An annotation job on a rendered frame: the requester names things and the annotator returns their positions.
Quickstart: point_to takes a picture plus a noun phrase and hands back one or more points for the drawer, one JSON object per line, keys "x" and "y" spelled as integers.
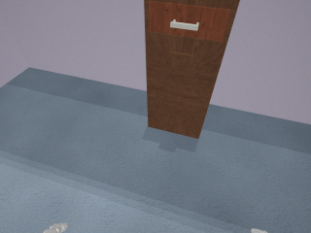
{"x": 212, "y": 21}

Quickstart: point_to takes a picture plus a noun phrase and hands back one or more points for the cabinet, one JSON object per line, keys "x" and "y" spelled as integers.
{"x": 179, "y": 90}

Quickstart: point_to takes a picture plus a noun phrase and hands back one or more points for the handle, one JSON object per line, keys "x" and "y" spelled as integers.
{"x": 180, "y": 55}
{"x": 182, "y": 25}

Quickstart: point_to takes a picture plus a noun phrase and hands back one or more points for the robot left hand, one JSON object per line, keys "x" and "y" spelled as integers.
{"x": 57, "y": 228}

